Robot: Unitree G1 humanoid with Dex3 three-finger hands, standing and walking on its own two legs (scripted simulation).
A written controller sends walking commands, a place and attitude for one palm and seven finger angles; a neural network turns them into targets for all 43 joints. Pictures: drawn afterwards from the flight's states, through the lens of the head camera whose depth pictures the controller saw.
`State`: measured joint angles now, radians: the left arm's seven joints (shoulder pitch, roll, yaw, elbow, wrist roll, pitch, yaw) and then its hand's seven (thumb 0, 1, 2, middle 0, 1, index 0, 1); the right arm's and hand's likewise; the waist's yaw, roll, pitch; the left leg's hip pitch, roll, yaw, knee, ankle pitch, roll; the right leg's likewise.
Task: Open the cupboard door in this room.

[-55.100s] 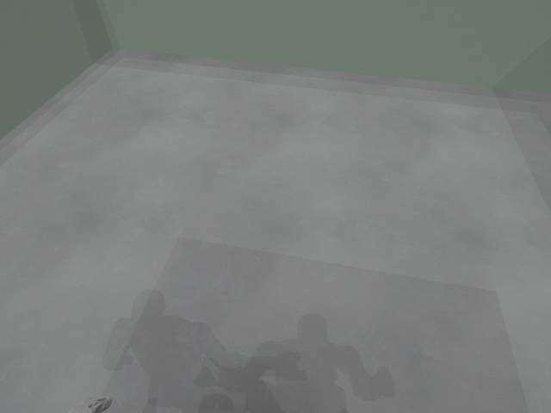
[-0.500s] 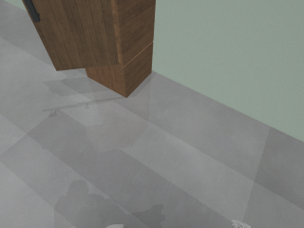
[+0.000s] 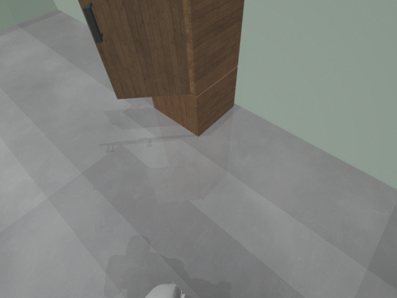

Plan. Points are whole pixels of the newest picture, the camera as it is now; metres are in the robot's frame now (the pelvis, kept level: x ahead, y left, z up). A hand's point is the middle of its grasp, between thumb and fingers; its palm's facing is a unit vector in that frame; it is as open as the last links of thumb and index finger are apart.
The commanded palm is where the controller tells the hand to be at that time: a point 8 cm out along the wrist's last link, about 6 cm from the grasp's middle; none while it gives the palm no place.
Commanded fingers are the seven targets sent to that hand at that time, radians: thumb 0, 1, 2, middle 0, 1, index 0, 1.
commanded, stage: take the last steps up to it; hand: left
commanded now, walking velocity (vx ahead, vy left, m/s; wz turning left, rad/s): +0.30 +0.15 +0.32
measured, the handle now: (94, 22) +1.07 +0.49 +0.03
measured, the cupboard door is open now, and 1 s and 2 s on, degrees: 45 45 45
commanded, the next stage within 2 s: come to a stop and stand still in 1.56 s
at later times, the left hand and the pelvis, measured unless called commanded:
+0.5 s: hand out of the picture +0.05 +0.27 -0.17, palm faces +0.18 -0.96 -0.20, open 7.3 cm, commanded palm none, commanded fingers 0.00 0.90 0.90 -0.20 -0.30 -0.20 -0.30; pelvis +0.07 +0.07 +0.01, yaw +7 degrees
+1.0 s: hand (112, 231) +0.29 +0.26 -0.15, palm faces +0.19 -0.96 -0.22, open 7.0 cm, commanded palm none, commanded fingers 0.00 0.90 0.90 -0.20 -0.30 -0.20 -0.30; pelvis +0.24 +0.06 +0.01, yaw +8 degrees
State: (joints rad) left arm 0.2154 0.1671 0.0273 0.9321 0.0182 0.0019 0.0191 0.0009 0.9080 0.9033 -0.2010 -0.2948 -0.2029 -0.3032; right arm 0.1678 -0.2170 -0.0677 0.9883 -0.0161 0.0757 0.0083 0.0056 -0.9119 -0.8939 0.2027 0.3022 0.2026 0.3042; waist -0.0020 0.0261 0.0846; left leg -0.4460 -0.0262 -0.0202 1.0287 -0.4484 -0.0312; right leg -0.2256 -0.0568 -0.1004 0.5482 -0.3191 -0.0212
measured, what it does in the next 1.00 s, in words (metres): walks ahead: left foot, then right foot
